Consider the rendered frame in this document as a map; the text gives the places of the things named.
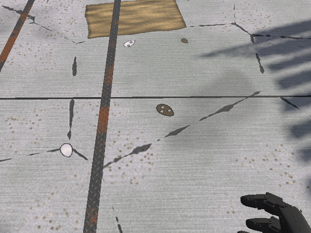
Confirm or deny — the right robot hand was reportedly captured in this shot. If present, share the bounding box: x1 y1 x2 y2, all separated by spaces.
237 192 311 233

